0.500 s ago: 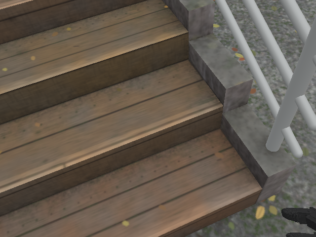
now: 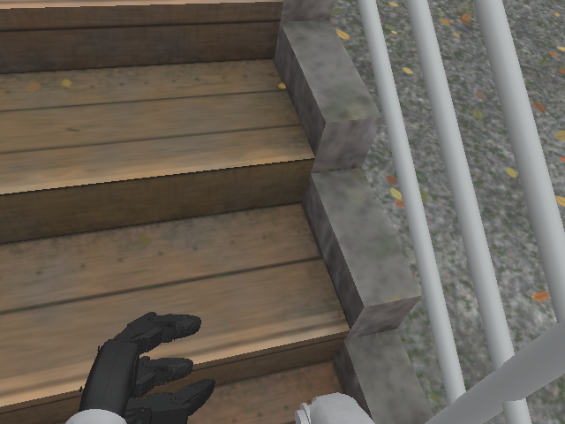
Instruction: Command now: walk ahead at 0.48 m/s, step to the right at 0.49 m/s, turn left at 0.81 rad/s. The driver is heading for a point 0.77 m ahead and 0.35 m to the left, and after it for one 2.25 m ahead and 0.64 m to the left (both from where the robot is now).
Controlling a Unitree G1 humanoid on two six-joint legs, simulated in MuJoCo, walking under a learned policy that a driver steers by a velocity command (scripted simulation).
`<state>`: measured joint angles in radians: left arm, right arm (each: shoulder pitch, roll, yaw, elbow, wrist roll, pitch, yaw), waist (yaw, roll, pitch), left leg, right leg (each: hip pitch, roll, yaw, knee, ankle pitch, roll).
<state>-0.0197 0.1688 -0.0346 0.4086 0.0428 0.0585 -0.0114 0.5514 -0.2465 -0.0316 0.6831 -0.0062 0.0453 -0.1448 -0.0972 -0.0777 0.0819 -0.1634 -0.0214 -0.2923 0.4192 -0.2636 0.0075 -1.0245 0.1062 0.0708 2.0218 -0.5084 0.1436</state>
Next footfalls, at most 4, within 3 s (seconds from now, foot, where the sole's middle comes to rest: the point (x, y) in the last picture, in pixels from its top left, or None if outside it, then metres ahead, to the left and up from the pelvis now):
0.18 right None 0.21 -0.25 -0.64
0.92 left None -0.03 0.11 -0.79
1.36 right None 0.21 0.33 -0.64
1.66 left None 0.16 0.75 -0.64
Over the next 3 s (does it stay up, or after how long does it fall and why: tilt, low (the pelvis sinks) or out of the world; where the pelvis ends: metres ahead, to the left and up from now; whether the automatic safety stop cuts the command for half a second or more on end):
stays up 1.19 0.56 0.58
